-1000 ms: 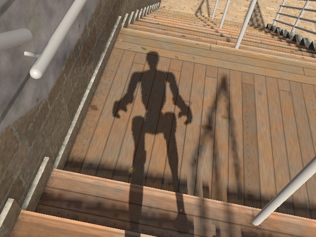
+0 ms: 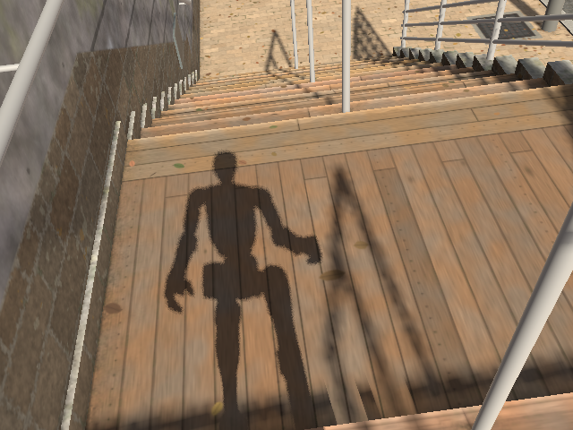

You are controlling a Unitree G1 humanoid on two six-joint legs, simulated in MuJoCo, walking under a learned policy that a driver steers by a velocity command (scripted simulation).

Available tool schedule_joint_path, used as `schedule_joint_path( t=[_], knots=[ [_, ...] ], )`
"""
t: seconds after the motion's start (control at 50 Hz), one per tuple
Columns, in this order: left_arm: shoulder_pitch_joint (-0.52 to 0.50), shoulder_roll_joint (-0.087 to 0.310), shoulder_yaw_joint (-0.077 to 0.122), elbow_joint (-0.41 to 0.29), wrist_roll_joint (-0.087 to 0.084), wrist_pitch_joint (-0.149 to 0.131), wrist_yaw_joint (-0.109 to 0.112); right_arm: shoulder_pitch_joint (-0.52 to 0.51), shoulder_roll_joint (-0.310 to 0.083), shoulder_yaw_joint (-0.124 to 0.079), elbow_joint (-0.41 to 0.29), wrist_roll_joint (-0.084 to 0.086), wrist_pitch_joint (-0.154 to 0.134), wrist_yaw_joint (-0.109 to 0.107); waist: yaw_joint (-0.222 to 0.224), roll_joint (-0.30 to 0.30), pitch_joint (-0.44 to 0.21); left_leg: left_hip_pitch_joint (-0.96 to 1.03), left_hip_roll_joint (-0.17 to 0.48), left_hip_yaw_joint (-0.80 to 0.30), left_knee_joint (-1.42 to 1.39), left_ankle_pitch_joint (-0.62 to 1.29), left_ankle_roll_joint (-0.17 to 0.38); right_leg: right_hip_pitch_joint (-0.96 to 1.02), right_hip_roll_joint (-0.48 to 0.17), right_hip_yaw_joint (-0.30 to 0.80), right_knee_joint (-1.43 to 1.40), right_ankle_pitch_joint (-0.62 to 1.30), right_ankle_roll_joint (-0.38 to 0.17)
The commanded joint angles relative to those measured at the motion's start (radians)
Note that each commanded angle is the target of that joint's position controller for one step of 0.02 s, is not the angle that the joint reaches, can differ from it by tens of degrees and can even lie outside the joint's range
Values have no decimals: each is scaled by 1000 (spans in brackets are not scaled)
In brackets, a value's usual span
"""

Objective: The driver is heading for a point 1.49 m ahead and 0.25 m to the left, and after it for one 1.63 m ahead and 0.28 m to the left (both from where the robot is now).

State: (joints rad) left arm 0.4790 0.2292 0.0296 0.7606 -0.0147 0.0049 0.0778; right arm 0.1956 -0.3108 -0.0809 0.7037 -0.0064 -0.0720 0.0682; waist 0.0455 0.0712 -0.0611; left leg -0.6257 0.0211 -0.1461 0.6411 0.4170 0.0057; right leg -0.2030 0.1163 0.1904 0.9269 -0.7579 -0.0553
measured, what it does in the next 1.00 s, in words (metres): goes down, turning left: left foot 0.16 m lower, then right foot 0.16 m lower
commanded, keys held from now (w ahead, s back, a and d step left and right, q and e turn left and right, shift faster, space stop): w+q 0.44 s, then w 0.16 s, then no key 0.40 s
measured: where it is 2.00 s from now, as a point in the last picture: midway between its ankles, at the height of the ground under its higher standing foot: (280, 369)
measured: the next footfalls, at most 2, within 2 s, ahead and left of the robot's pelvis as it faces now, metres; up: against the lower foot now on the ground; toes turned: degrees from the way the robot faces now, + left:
left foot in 0.10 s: +0.17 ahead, +0.16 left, -0.16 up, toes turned -1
right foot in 0.60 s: +0.52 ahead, +0.01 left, -0.33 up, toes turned +24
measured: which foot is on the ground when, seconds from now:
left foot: up 0.00-0.08, down 0.10-0.60, up 0.62-1.00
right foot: down 0.00-0.12, up 0.14-0.58, down 0.60-1.00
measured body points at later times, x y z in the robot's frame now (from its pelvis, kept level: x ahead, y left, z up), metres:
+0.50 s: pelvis +0.30 +0.07 -0.15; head +0.31 +0.09 +0.30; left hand +0.47 +0.35 -0.21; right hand +0.32 -0.19 -0.28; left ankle +0.14 +0.16 -0.83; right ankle +0.52 -0.02 -0.86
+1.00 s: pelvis +0.57 +0.11 -0.29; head +0.59 +0.10 +0.16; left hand +0.41 +0.28 -0.43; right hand +0.83 -0.02 -0.39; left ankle +0.63 +0.30 -0.98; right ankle +0.48 -0.01 -1.00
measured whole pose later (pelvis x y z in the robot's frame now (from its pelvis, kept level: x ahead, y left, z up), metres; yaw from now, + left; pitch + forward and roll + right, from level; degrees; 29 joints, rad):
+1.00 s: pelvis +0.57 +0.11 -0.29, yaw +18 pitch +3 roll -1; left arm 0.57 0.12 0.01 1.00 -0.01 -0.08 0.07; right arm 0.09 -0.19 -0.04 0.75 0.01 -0.05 0.03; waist 0.09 0.05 -0.06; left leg -0.67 0.00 -0.16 0.86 0.06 0.01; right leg -0.16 0.14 0.06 0.64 -0.52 -0.09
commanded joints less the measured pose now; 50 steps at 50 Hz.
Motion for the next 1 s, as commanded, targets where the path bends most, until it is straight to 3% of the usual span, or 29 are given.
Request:
schedule_joint_path(
  t=[0.02, 0.08, 0.1, 0.12, 0.14, 0.16, 0.18, 0.2, 0.24, 0.28, 0.32, 0.34, 0.4, 0.42, 0.52, 0.58, 0.6, 0.62, 0.64, 0.66, 0.68, 0.7, 0.72, 0.78, 0.8, 0.84, 0.88, 0.92, 1.0],
  knots=[
    [-20, 153, 33, -34, 1, -2, -1, -149, 19, 18, -119, 15, 8, 6, 35, -216, 138, 134, -24, 29, -64, -135, 11, -193, -169, 172, -121, 527, -161],
    [-93, 149, 33, 0, 6, -12, -5, 169, -49, -20, -28, 41, 17, -21, -118, -194, 119, 318, 77, 22, -192, -221, 88, -159, -243, 117, 182, 758, -118],
    [-116, 117, 27, 29, -12, -29, -16, 367, -59, -30, 57, 16, 4, -28, -209, -142, 23, 585, 23, 98, -238, -162, 98, -213, -192, 19, 417, 959, -94],
    [-129, 116, 29, 24, -2, -51, -26, 582, -91, -30, 134, 7, 2, -31, -286, 37, -19, 814, 69, 46, -220, 78, 158, -387, -74, -107, 941, 611, -15],
    [80, 34, 12, 28, 23, -72, -47, 543, -88, -6, 144, 15, 13, -18, -112, 290, -98, 1134, 142, -132, 158, 334, 243, -834, -19, -121, 1273, -141, 56],
    [131, 60, 2, 10, 3, -96, -61, 516, -70, -6, 138, 39, 43, -16, -117, 299, -195, 1115, 187, -314, 36, 88, 309, -886, -69, -96, 1219, -109, 85],
    [0, 90, 5, -63, -39, -108, -58, 488, -152, -35, 127, 53, 63, -28, -139, 243, -173, 1038, 266, -537, -180, -434, 403, -976, -70, -124, 1104, -6, 101],
    [-198, 100, 13, -88, -44, -93, -24, 404, -94, -17, 112, 37, 78, -41, -146, -34, -6, 794, 259, -597, -331, -766, 356, -986, -108, -155, 1019, 89, 89],
    [-247, 166, 40, -114, -28, -78, 7, 158, -73, 5, 27, -9, -5, -48, -4, -104, 124, 407, 269, -638, -326, -840, 335, -845, -232, 16, 640, 466, 32],
    [-262, 170, 53, -104, 49, -87, -2, 126, -35, 10, 28, 30, -24, -79, 17, -85, 166, 157, 77, -353, -316, -600, 263, -630, -235, -10, 240, 679, 63],
    [-330, 42, 15, -137, 83, -97, -32, 192, -22, 8, 60, 37, 3, -116, -18, -8, 74, 137, 17, -249, -260, -243, 271, -443, -177, -98, 65, 836, 98],
    [-213, 48, 22, -79, 62, -103, -55, 212, -36, 4, 72, 7, 11, -119, 12, 34, -8, 136, 32, -243, -202, -121, 276, -329, -153, -116, 177, 991, 94],
    [-416, 85, 31, -163, 65, -117, -87, 368, 21, 12, 118, 76, -4, -138, -72, -98, 83, 267, -31, -257, -50, -522, 232, -508, -142, -41, -253, 1279, 46],
    [-492, 49, 20, -195, 75, -119, -92, 352, 18, 17, 116, 65, 4, -132, -118, -121, 90, 167, -78, -220, -57, -621, 197, -350, -102, -100, -363, 1354, 45],
    [-449, 33, 31, -245, 19, -90, -95, 365, 31, 17, 167, 44, 50, -146, -135, 50, 87, 375, -107, -271, 176, -638, 167, -215, -132, -6, -579, 1268, 67],
    [-101, 113, 80, -96, 14, -112, -89, 297, 24, 23, 180, 47, 55, -129, 14, 9, 29, 398, -121, -205, 586, -511, 132, 84, -208, -61, -703, 1266, 43],
    [158, 127, 89, -3, 22, -114, -96, 292, 57, 32, 190, 43, 46, -101, 103, -75, -51, 127, -157, -145, 922, -710, 91, 440, -279, -23, -551, 1293, -5],
    [279, 125, 68, 59, 37, -117, -114, 466, 139, 48, 223, 49, 25, -73, 65, -372, -159, -273, -291, -145, 1357, -1354, 41, 825, -387, 100, -195, 1578, -132],
    [267, 156, 69, 70, 23, -103, -116, 516, 91, 56, 194, 70, 3, -73, 35, -553, -171, -516, -221, -155, 1543, -1314, 20, 855, -485, 234, -184, 1699, -201],
    [252, 119, 61, 63, 23, -82, -110, 457, 43, 49, 191, 68, -4, -77, 57, -489, -164, -566, -178, -122, 1586, -1277, 12, 777, -497, 226, -238, 1717, -236],
    [125, 199, 71, 83, 14, -80, -104, 359, 28, 53, 116, 84, -4, -85, -13, -360, -143, -573, -129, -49, 1519, -1130, -7, 600, -564, 434, -426, 1239, -354],
    [-31, 105, 40, 46, 19, -94, -101, 207, -8, 39, 99, 54, 23, -114, -48, -31, 24, -473, -64, -90, 1354, -948, 9, 260, -569, 439, -504, 1134, -346],
    [-125, 51, 6, 44, 31, -106, -106, 147, -2, 41, 78, 28, 51, -132, -86, 43, 107, -325, -47, -116, 1262, -891, 25, -24, -518, 371, -498, 1257, -297],
    [-151, 53, -6, 60, 22, -128, -78, 141, -16, 18, 51, -4, 30, -117, -140, -87, 129, -111, -7, -40, 554, -538, 19, -268, -243, 11, -543, 1244, -113],
    [-118, 20, -17, 86, 16, -115, -56, 40, 51, 30, 15, -25, 21, -105, -98, -135, 88, 33, 2, 50, 334, -405, -7, -288, -187, -50, -564, 1342, -93],
    [-53, 63, -10, 161, 44, -93, -47, 185, 138, 44, 77, -10, 27, -71, -136, -235, -91, 269, -20, 67, 455, -203, -37, -223, -230, -32, -501, 1588, -104],
    [-90, 58, -6, 150, 8, -92, -44, 119, 94, 38, 48, -4, 42, -74, -118, -156, -20, 156, -6, 55, 383, -326, -17, -118, -238, -26, -476, 1568, -85],
    [200, 16, -9, 248, -18, -88, -10, -124, 83, 36, -17, 6, 32, -58, 31, -109, 68, -361, -3, -45, 220, -271, 11, 343, -267, 90, -340, 1201, -69],
    [290, -1, 4, 256, 18, -74, 8, -298, 68, 37, -63, 32, -17, -18, 83, -175, 111, -555, 19, -90, 155, -407, -4, 429, -320, 254, -243, 1091, -98]
  ],
)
